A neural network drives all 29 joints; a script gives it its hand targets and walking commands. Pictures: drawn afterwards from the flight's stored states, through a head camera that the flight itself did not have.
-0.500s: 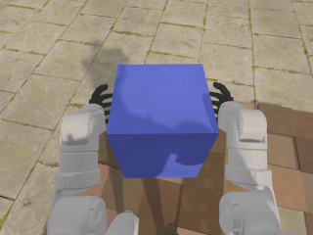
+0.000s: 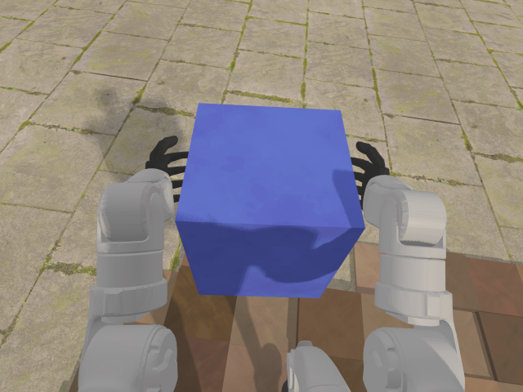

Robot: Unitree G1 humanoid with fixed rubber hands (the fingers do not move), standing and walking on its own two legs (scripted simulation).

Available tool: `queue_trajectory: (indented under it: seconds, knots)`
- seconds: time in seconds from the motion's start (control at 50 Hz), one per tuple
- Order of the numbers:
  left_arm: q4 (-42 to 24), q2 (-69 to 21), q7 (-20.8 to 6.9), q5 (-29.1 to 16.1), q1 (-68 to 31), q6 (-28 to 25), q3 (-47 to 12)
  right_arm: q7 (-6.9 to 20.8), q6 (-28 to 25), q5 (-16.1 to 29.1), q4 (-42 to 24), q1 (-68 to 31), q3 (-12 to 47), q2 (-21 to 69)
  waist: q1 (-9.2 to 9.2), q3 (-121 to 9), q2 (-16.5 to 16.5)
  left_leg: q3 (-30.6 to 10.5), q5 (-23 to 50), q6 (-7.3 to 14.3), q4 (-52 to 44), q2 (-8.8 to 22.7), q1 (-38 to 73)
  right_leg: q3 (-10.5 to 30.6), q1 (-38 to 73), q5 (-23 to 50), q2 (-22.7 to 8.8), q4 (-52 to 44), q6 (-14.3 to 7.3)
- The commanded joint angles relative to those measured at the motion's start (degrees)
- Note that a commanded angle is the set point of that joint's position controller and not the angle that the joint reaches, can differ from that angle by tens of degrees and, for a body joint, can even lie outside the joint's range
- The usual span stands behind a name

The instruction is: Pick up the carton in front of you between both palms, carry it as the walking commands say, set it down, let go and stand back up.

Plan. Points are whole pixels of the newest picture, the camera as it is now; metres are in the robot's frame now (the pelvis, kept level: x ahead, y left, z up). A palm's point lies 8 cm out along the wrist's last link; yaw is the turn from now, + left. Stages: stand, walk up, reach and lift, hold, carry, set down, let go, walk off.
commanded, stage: carry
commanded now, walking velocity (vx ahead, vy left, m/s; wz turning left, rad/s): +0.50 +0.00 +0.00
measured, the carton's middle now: (264, 209) +0.39 -0.02 +0.04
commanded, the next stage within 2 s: none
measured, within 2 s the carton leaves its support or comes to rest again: neither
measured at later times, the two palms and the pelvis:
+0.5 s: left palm (207, 54) +0.68 +0.08 +0.12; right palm (355, 61) +0.70 -0.22 +0.11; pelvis +0.32 -0.07 -0.01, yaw +0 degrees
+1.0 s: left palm out of the picture +1.02 +0.03 +0.14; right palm out of the picture +0.99 -0.27 +0.14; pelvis +0.64 -0.08 +0.01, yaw -2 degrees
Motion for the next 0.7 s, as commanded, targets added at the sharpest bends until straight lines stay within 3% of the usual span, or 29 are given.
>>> queue_trajectory:
  seconds: [0.0,0.08,0.1,0.12,0.14,0.16,0.18,0.2,0.22,0.24,0.26,0.28,0.3,0.4,0.5,0.54,0.58,0.62,0.64,0.66,0.68]
  knots:
    - [-5.8,-57.9,-9.0,-22.3,-41.4,-2.0,-38.9,14.7,0.8,27.0,-8.9,-44.8,39.5,58.8,-0.60,-29.0,9.5,-8.1,42.6,1.3,1.4,11.3,26.5,-3.2,-3.2,4.7,1.3,-9.0,-0.4]
    - [-5.8,-54.3,-9.4,-23.9,-43.4,0.6,-38.3,13.9,3.1,25.8,-7.6,-43.7,38.2,54.0,-0.65,-25.5,10.6,-1.5,49.5,-1.0,4.3,8.3,21.6,-7.6,10.1,17.4,4.1,-28.3,-2.0]
    - [-5.0,-53.3,-9.7,-24.4,-43.7,1.5,-37.7,13.6,3.7,25.2,-6.5,-43.3,37.6,52.7,1.05,-26.5,11.7,-1.8,53.2,-2.1,7.5,8.9,19.8,-8.4,17.4,19.1,5.5,-30.6,-2.3]
    - [-3.5,-52.5,-10.1,-24.7,-43.2,2.3,-36.7,13.4,4.4,24.7,-5.7,-43.8,37.0,51.8,4.72,-28.8,11.1,0.5,56.3,-3.7,15.6,8.6,17.5,-9.3,27.3,20.2,6.4,-34.2,-2.4]
    - [-2.7,-51.9,-10.6,-24.9,-44.2,2.9,-35.6,13.1,5.0,24.3,-4.6,-44.3,36.4,51.4,7.68,-31.9,7.1,2.7,49.3,-4.9,27.0,6.8,11.7,-9.1,39.0,22.5,5.2,-37.9,-2.3]
    - [-1.4,-51.9,-11.3,-25.6,-44.7,3.6,-34.2,12.9,5.5,23.6,-3.5,-46.3,35.5,50.5,8.13,-34.3,0.9,0.1,21.5,-5.5,37.4,4.3,-2.8,2.9,52.9,29.6,-4.0,-32.0,-2.4]
    - [0.9,-49.7,-11.6,-25.5,-46.7,4.1,-33.2,12.5,6.5,23.0,-1.6,-46.4,34.4,51.6,5.53,-38.8,-14.0,-2.7,-11.7,-7.5,52.8,-3.9,-20.9,29.5,66.1,38.8,-19.4,-32.6,-12.1]
    - [2.9,-51.3,-11.9,-26.6,-46.5,4.3,-32.4,11.9,7.1,22.6,-1.0,-48.3,33.3,50.2,7.62,-39.9,-14.8,-6.1,-11.4,-6.9,61.4,-3.4,-26.0,35.9,64.9,25.8,-18.4,-37.2,-16.0]
    - [2.0,-52.8,-12.4,-27.3,-48.3,4.3,-31.8,11.5,7.4,23.0,-1.3,-50.9,33.4,52.0,7.71,-35.7,-12.6,-6.6,-7.9,-6.9,64.3,-1.3,-29.6,31.4,60.6,22.2,-15.9,-38.5,-15.2]
    - [1.4,-55.1,-13.0,-28.2,-51.3,4.5,-31.4,11.1,7.5,23.0,-1.3,-52.4,32.7,53.9,7.08,-34.2,-7.7,-6.8,-5.8,-7.7,65.9,-0.5,-31.0,27.0,58.1,25.3,-15.0,-38.1,-14.3]
    - [0.9,-57.3,-13.3,-29.2,-52.8,4.6,-31.2,10.8,7.6,22.9,-1.2,-53.7,32.4,55.3,6.71,-32.4,-4.8,-6.1,-6.0,-8.0,63.8,0.1,-32.3,23.4,56.4,29.4,-13.2,-37.1,-12.9]
    - [0.6,-58.7,-13.6,-29.9,-53.6,4.6,-30.7,10.5,7.6,22.6,-0.1,-52.9,31.9,56.7,5.92,-32.7,-3.7,-6.0,-5.5,-7.9,61.9,0.6,-32.2,20.4,55.5,28.5,-11.9,-37.0,-11.6]
    - [0.9,-60.0,-13.7,-29.9,-53.5,4.5,-30.1,10.4,7.4,22.1,1.0,-51.6,31.5,58.0,5.67,-33.0,-4.2,-5.5,-5.2,-7.8,59.9,0.9,-32.8,18.7,55.4,27.8,-11.3,-37.0,-10.6]
    - [7.1,-64.0,-15.2,-25.9,-47.9,2.5,-28.1,11.0,4.6,19.8,7.2,-45.6,32.0,64.1,5.44,-31.9,-5.8,-3.4,-5.6,-8.4,58.2,3.3,-43.4,14.5,58.6,33.3,-11.4,-35.7,-10.6]
    - [4.7,-64.5,-15.6,-25.3,-47.6,-1.0,-30.8,11.6,0.9,21.5,5.1,-47.2,35.9,67.4,5.71,-25.4,-6.2,2.1,-0.1,-8.8,45.5,3.2,-42.5,7.1,52.1,38.1,-7.3,-39.6,-10.2]
    - [2.5,-63.3,-15.1,-25.6,-46.8,-1.8,-32.2,11.5,0.2,22.7,3.2,-47.1,37.5,67.4,6.02,-24.2,-6.8,4.0,3.5,-8.2,35.2,2.2,-38.2,4.5,51.4,42.7,-5.9,-39.6,-9.8]
    - [1.3,-61.8,-14.5,-25.5,-44.7,-2.1,-33.1,11.2,-0.2,23.1,2.1,-45.5,38.3,66.6,6.35,-24.6,-7.5,6.8,8.5,-7.0,25.9,0.2,-31.8,1.8,52.0,52.2,-5.3,-38.1,-9.1]
    - [1.0,-60.7,-14.1,-25.3,-41.9,-2.1,-33.8,11.3,-0.3,22.9,2.3,-42.5,38.7,65.5,4.90,-27.1,-7.7,11.1,13.1,-5.8,15.9,-4.9,-19.0,-2.1,50.9,68.3,-3.7,-31.4,-6.8]
    - [0.9,-60.3,-14.0,-25.1,-40.7,-2.3,-34.2,11.5,-0.4,23.0,2.2,-41.8,38.8,65.2,3.00,-29.2,-9.2,10.5,14.3,-5.1,11.8,-6.1,-10.4,-2.0,48.6,71.1,-4.7,-26.0,-5.7]
    - [0.6,-60.3,-14.0,-24.9,-40.3,-2.5,-34.7,11.7,-0.6,23.0,2.2,-41.0,38.9,64.9,-0.40,-31.7,-7.3,9.4,19.1,-5.1,4.0,-5.1,-0.1,-3.4,46.9,65.8,-4.4,-18.5,-4.2]
    - [-0.1,-60.6,-14.0,-24.8,-40.9,-2.8,-35.1,12.0,-1.1,22.9,1.9,-40.4,38.6,64.1,-0.70,-34.9,-3.5,6.7,22.5,-2.6,2.8,-3.7,14.9,-4.5,35.7,58.3,-2.2,-9.8,-2.1]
